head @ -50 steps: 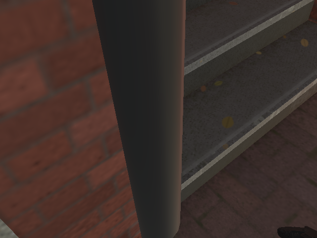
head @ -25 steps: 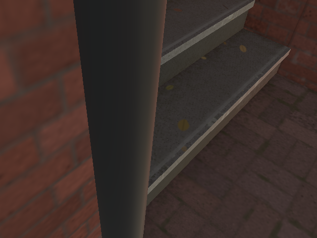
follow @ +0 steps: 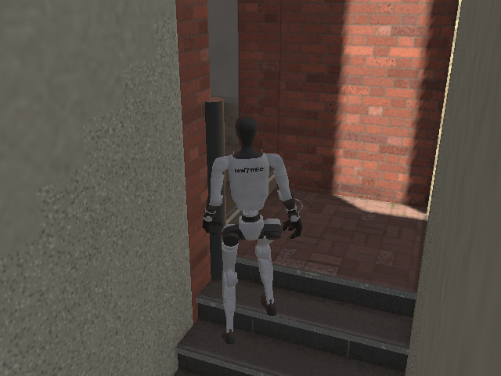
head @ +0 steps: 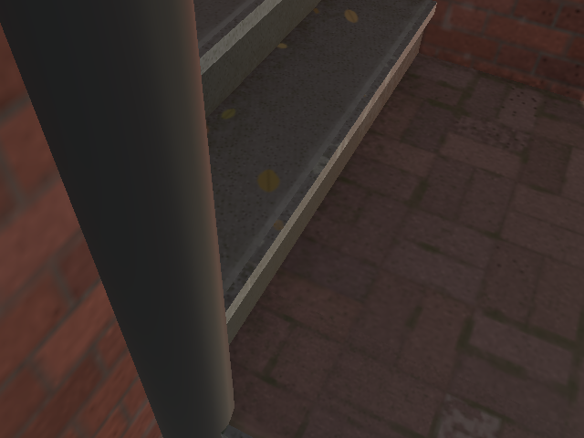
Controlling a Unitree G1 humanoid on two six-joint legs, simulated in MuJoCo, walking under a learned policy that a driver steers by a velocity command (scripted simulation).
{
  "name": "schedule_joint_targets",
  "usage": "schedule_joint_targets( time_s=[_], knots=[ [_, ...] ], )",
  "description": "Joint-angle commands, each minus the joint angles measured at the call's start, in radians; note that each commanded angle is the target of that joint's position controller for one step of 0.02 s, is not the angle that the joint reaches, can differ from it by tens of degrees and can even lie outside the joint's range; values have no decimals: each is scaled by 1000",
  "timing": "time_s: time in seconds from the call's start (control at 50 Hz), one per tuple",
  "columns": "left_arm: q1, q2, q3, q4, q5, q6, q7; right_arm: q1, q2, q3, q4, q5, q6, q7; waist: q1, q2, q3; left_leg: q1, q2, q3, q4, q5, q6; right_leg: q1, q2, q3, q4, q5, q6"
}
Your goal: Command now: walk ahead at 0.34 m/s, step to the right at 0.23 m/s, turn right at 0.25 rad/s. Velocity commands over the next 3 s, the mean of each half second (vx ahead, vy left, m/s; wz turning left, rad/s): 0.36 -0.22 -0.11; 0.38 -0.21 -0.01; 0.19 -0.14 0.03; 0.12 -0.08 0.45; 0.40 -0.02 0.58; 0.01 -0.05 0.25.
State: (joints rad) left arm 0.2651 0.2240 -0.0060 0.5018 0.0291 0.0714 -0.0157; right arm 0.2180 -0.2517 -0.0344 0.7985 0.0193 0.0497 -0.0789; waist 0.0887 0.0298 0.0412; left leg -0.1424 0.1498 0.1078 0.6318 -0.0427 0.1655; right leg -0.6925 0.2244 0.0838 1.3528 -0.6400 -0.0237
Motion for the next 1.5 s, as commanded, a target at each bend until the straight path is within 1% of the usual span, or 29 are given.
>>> schedule_joint_targets(
  time_s=[0.02,0.1,0.18,0.24,0.28,0.32,0.36,0.42,0.46,0.52,0.56,0.58,0.6,0.64,0.72,0.82,1.0,1.06,1.08,1.1,1.12,1.16,1.18,1.2,1.22,1.28,1.38,1.42,1.5],
  knots=[
    [21,194,58,-96,29,-40,24,-218,-100,-33,-229,24,-38,14,69,-329,-65,-251,-247,-77,753,-329,15,54,-228,766,-840,-123,-389],
    [-129,59,20,-86,-88,-93,69,89,-40,-14,-217,-31,-86,49,-150,-163,8,-232,-166,-421,1039,-724,-6,-318,-262,633,-533,162,-242],
    [-238,24,6,-78,-75,-62,82,268,3,-2,-149,-48,-73,36,-218,4,-56,32,-70,-135,49,-217,-50,-309,-158,206,-284,514,-115],
    [-107,-109,-36,-54,-30,-55,59,202,69,21,-58,-26,-38,57,-91,169,3,178,-20,-12,-528,529,-75,-304,-36,-5,222,4,-63],
    [30,-84,-26,-90,-16,-85,36,82,-64,12,-105,-107,-71,45,-35,68,-101,266,250,-228,-125,1465,7,-453,-31,36,800,-267,69],
    [-10,25,-19,-144,-43,-97,39,133,-218,-38,-91,-73,-59,34,-63,73,-239,511,392,-346,-77,1254,157,-748,-197,184,933,-308,158],
    [-269,-63,-71,-233,-57,-62,47,231,-345,-104,-46,-3,-3,-18,-125,93,-115,498,423,-470,-283,568,107,-894,-318,89,687,-165,171],
    [-562,-138,-114,-331,-53,-28,25,259,-259,-79,-37,-4,10,-68,-186,51,43,238,347,-418,-495,275,31,-694,-366,-45,389,-142,129],
    [-351,-118,-93,-262,-41,-40,4,48,-247,-68,-69,-1,-12,-39,-26,121,-87,-22,203,-76,-540,728,-8,-64,-293,-187,110,-102,39],
    [-147,-7,-21,-188,-41,-40,16,156,-270,-70,17,17,-49,-4,39,363,-277,224,184,-26,-247,1857,23,226,-111,-228,-159,-86,-44],
    [-33,56,19,-130,-37,-24,11,150,-254,-83,6,16,-50,2,76,291,-353,48,124,-58,21,1558,34,422,-143,56,-383,-62,-142],
    [141,139,56,-77,-18,-7,31,39,-238,-85,-41,11,-65,14,166,24,-309,-260,28,-63,309,700,25,595,-279,409,-651,-187,-241],
    [200,216,73,-12,7,-30,42,-142,-92,-60,-122,7,-83,36,166,-323,-263,-530,-173,-146,935,-330,-16,561,-440,746,-947,-161,-340],
    [118,94,43,83,-35,-80,28,-176,135,9,-203,6,-101,75,18,-164,-39,-821,-184,-344,1327,-448,14,342,-479,536,-896,-93,-223],
    [21,6,40,216,-59,-92,5,104,79,23,-135,-6,-83,53,-145,-158,74,-911,-154,-250,1337,-296,-67,236,-396,296,-994,-31,-131],
    [49,17,22,262,-9,-130,10,98,107,35,-94,-31,-80,24,-118,-130,60,-1005,-213,-166,1437,-11,-151,155,-402,160,-1040,73,-199],
    [381,39,22,416,-29,-128,37,-272,210,109,-205,-30,-108,62,54,-109,61,-1577,-79,-103,1417,-162,-175,720,-476,238,-1011,330,-221],
    [398,5,11,471,-20,-80,69,-305,191,108,-260,-18,-87,69,21,-157,81,-1390,10,-54,1254,-146,-204,611,-467,171,-1080,601,-185],
    [362,49,34,457,-58,-71,82,-376,230,134,-304,-28,-90,73,3,-152,83,-1060,18,-30,1020,-309,-168,408,-479,138,-1257,676,-202],
    [336,75,47,457,-84,-76,82,-355,191,122,-304,-32,-90,73,-32,-131,62,-752,-11,20,795,-370,-131,308,-442,66,-1291,802,-192],
    [340,121,53,430,-35,-123,61,-333,146,92,-262,-4,-77,67,-6,-17,32,-596,-97,176,707,-444,-124,321,-512,83,-1305,1296,-168],
    [248,196,69,439,-58,-149,51,-75,48,28,-200,1,-76,64,-184,-217,-131,-394,-206,114,462,-529,-50,662,-492,1,-976,2204,-119],
    [187,153,52,438,-41,-181,34,100,-93,-24,-167,-19,-73,80,-277,-327,-257,-147,-138,-55,460,-196,18,597,-448,-30,-741,2340,-103],
    [208,158,58,419,-91,-170,35,358,-260,-73,-101,-128,-84,58,-371,-51,-513,241,235,-691,44,582,222,377,-159,-45,-161,1566,105],
    [360,89,60,523,-61,-167,17,325,-248,-53,-92,-178,-92,29,-260,238,-683,307,354,-1140,-199,957,312,330,30,219,346,364,132],
    [78,11,45,348,-4,-63,7,7,-59,-27,-121,-33,-75,3,-115,-49,-199,-221,232,-590,-71,7,91,52,-111,116,501,319,85],
    [27,8,22,322,-33,-41,54,-27,27,-6,-80,-49,-103,26,-49,17,-26,-387,83,-128,-106,-128,-40,22,-130,167,276,560,37],
    [6,4,21,299,-39,-44,97,14,-7,-16,-68,-75,-97,28,-73,166,-65,-228,57,-44,-224,-3,-16,5,-171,91,-27,423,84],
    [47,10,28,288,-8,-22,64,21,-113,-47,-64,-40,-97,5,-81,224,-109,-123,101,-153,-375,-111,19,139,-315,-8,-392,433,155]
  ],
)
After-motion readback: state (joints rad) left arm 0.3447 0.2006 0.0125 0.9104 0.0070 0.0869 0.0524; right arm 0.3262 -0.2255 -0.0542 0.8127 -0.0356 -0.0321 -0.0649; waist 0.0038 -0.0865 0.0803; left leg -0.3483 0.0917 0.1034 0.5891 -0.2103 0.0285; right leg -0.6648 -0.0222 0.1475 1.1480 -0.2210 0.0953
